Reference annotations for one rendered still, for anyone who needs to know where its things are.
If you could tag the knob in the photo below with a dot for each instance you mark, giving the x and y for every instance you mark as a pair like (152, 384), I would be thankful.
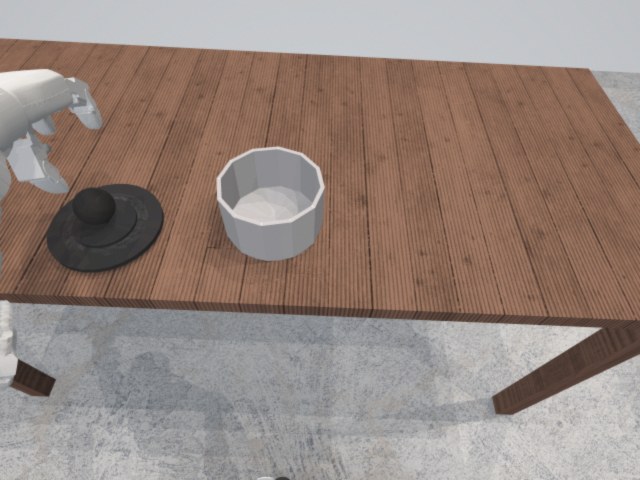
(93, 206)

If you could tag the table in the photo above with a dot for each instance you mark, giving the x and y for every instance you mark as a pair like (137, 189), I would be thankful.
(454, 191)

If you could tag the robot left forearm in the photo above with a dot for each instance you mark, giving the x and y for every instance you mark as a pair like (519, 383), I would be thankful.
(13, 127)

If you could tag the lid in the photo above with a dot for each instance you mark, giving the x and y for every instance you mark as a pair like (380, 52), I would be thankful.
(132, 230)

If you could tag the pot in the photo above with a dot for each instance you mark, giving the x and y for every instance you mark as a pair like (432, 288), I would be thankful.
(271, 201)

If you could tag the left robot hand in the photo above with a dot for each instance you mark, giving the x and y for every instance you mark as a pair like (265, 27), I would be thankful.
(43, 92)

